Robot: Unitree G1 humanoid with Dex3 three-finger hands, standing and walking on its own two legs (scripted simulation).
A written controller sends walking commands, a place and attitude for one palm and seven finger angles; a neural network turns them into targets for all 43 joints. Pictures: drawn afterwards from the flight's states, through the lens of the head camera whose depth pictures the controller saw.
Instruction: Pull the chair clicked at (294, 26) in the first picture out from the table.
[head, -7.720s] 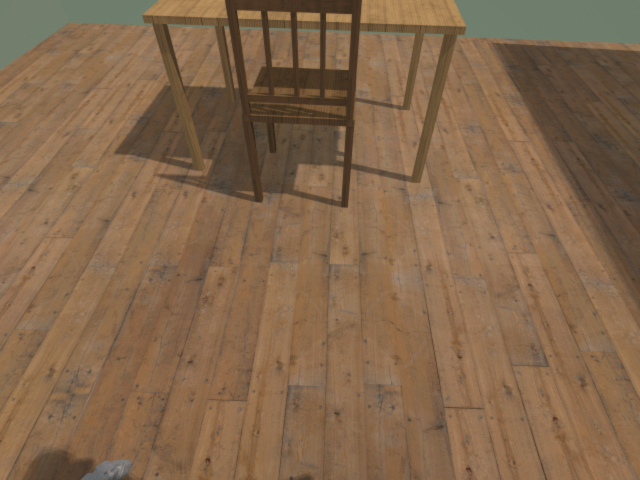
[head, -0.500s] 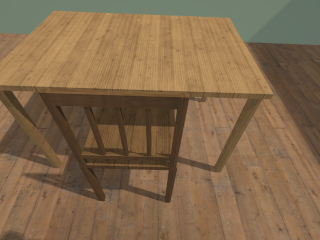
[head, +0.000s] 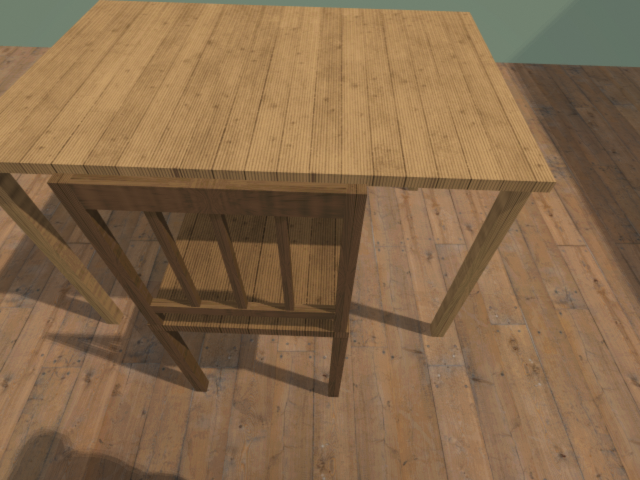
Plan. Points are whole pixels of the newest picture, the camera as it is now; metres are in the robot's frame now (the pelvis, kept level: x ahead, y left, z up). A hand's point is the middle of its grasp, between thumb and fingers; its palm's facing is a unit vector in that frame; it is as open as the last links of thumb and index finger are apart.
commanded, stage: come to a stop and stand still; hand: left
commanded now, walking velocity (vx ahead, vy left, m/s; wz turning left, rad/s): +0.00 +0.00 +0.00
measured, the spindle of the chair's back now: (231, 265) +0.45 +0.19 -0.08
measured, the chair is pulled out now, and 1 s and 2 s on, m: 0.00 0.00 0.00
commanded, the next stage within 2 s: look again from close up in 0.58 s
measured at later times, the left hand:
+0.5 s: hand out of the picture +0.00 +0.24 -0.16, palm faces -0.02 -0.97 -0.24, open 7.4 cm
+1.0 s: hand out of the picture -0.05 +0.20 -0.17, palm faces +0.01 -0.99 -0.16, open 7.4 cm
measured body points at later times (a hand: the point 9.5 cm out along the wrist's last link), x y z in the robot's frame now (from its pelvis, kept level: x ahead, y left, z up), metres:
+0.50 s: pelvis -0.05 +0.05 +0.00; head -0.04 +0.04 +0.45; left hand +0.00 +0.29 -0.15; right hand -0.03 -0.19 -0.15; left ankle +0.00 +0.12 -0.73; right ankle -0.05 -0.09 -0.73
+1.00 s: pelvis -0.02 +0.05 +0.01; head -0.01 +0.05 +0.46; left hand -0.05 +0.26 -0.16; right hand +0.00 -0.18 -0.15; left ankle +0.00 +0.12 -0.73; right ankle -0.05 -0.09 -0.73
